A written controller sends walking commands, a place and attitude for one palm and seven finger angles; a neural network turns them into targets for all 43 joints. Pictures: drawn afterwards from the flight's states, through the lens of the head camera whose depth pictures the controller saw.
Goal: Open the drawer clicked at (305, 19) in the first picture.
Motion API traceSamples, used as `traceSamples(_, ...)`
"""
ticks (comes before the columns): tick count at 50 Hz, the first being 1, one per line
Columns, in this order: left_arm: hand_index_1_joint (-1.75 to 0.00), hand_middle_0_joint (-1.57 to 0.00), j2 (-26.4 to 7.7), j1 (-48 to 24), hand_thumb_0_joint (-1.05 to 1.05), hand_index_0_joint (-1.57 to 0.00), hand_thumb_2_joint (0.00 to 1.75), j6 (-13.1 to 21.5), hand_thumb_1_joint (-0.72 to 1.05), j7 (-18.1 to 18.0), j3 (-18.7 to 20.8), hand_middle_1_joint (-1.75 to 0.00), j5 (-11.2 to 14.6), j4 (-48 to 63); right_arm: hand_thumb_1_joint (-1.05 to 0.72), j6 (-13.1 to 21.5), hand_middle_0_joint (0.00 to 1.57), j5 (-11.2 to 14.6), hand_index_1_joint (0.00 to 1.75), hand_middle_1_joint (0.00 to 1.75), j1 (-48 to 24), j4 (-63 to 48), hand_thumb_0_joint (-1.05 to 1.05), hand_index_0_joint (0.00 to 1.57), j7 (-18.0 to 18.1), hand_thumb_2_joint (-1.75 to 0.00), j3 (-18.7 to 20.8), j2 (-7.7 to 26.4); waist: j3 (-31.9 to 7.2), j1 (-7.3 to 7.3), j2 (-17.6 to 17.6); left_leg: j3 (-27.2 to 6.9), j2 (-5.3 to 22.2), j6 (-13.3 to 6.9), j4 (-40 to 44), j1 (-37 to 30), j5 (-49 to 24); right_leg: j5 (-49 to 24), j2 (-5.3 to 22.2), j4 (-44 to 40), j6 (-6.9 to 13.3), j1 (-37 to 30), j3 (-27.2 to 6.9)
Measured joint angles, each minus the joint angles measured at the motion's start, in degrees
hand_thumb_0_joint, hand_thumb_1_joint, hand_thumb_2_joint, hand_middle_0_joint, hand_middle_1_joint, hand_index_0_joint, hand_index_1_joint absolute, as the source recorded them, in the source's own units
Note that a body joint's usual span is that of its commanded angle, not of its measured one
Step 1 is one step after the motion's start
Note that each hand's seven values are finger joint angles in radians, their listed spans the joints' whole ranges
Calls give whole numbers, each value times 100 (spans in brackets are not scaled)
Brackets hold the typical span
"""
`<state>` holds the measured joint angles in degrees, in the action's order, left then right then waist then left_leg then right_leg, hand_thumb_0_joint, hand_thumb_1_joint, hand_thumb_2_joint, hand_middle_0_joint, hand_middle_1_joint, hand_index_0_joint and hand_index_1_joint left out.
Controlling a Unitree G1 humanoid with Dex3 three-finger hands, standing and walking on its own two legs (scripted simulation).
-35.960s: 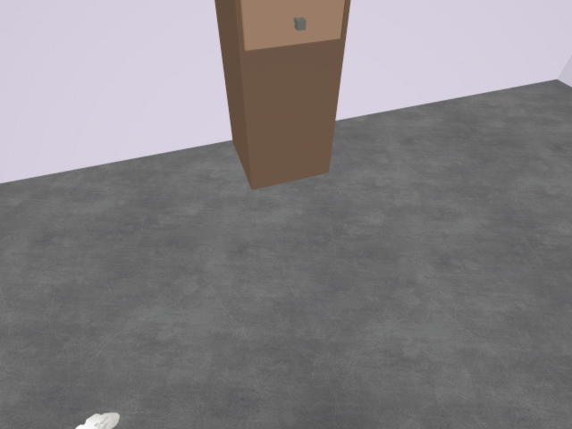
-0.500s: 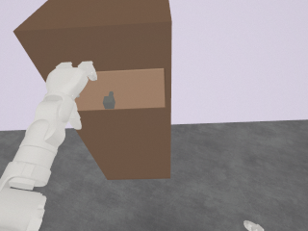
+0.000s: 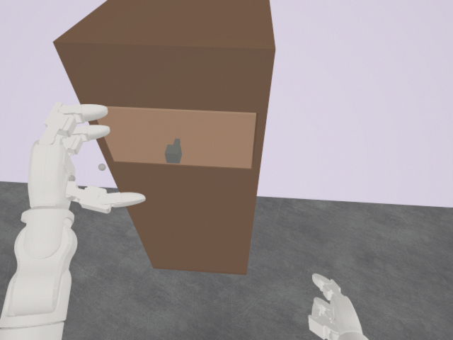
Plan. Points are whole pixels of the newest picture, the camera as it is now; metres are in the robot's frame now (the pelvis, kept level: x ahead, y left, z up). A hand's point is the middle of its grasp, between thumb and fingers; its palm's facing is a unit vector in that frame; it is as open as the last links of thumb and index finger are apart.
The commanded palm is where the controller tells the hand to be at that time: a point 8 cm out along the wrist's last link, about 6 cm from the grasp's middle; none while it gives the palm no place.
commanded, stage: draw the hand back to the body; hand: left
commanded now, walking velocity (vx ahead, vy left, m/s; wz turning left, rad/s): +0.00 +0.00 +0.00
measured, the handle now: (174, 149) +0.53 +0.20 +0.02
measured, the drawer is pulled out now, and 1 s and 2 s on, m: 0.00 0.00 0.00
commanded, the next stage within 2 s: step back with the hand held close in 0.72 s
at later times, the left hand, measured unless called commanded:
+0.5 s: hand (47, 256) +0.15 +0.22 +0.20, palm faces +0.44 -0.81 -0.39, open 8.8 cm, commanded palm +0.11 +0.26 +0.21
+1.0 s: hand (44, 253) +0.16 +0.23 +0.19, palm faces +0.45 -0.79 -0.42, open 7.4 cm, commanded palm +0.08 +0.28 +0.21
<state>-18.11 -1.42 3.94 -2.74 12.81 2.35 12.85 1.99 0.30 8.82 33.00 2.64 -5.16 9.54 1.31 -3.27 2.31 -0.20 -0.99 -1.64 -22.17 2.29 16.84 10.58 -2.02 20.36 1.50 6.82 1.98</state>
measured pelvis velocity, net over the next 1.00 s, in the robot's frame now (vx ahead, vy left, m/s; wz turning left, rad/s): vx -0.04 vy -0.01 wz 0.03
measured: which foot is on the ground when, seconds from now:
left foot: down 0.00-1.00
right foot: down 0.00-1.00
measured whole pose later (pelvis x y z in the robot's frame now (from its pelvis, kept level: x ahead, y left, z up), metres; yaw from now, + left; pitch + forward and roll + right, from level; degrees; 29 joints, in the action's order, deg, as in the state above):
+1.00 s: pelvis -0.04 -0.01 -0.01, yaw +2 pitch +0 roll -2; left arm -19.2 28.2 11.1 -7.5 22.3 1.1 32.6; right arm 4.8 -1.2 12.1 34.9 4.2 -0.4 13.2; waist 0.3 -0.3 3.1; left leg -2.3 0.1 -1.1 -32.5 13.9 18.3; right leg 9.6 -2.8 24.9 2.5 15.2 4.6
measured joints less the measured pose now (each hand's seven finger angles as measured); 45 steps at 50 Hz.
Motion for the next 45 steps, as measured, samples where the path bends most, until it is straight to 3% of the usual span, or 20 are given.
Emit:
traceSamples(9, -88, -27, 21, 1156, 0, -27, 52, 272, 0, -188, 332, -87, 201, 969, -91, 246, 21, -59, 30, 30, 341, 438, 1, 20, 4, -89, 303, 374, 31, 36, 129, 5, 6, 12, -28, 47, -11, 4, -4, 53, 13, 61, 1)
traceSamples(15, -74, -25, -83, 2118, 0, -26, 61, 362, 21, -176, 484, -74, 237, 1366, -91, 304, 20, -47, 30, 30, 305, 456, 1, 20, 52, -89, 438, 389, -32, 103, 121, 36, 48, 52, -116, 112, 4, 16, -45, 162, 58, 149, -21)
traceSamples(23, -56, -24, -163, 3115, 1, -24, 73, 471, 48, -242, 741, -56, 228, 1905, -91, 532, 20, -20, 30, 30, 258, 344, 1, 20, 119, -89, 469, 324, -154, -15, 156, -5, 120, 114, -321, 195, 51, 6, -111, 243, 121, 168, 31)
traceSamples(29, -43, -22, -28, 2943, 1, -23, 82, 524, 69, -320, 681, -43, 184, 1808, -91, 661, 20, -32, 30, 30, 133, 376, 1, 20, 204, -89, 437, 284, -69, -136, 214, -115, 129, 133, -458, 247, 25, -52, -112, 237, 142, 121, 144)
traceSamples(33, -37, -21, 43, 2709, 1, -22, 86, 508, 79, -383, 641, -36, 167, 1657, -91, 709, 21, -55, 30, 30, 66, 404, 1, 20, 232, -89, 393, 218, 9, -135, 199, -139, 125, 144, -469, 270, -22, -101, -106, 227, 152, 128, 171)
traceSamples(43, -31, -21, -79, 2810, 1, -21, 90, 555, 87, -350, 668, -31, 126, 1767, -91, 773, 21, -71, 30, 30, 244, 448, 1, 20, 183, -89, 347, 186, 0, -56, 167, -86, 115, 129, -440, 257, -26, -103, -98, 237, 144, 146, 119)
traceSamples(45, -31, -21, -146, 2850, 1, -21, 90, 702, 88, -366, 874, -30, 32, 1763, -91, 641, 21, -134, 30, 30, 277, 355, 1, 20, 162, -89, 341, 226, -87, 69, 179, -145, 124, 114, -582, 513, 11, -119, -105, 234, 142, 315, 179)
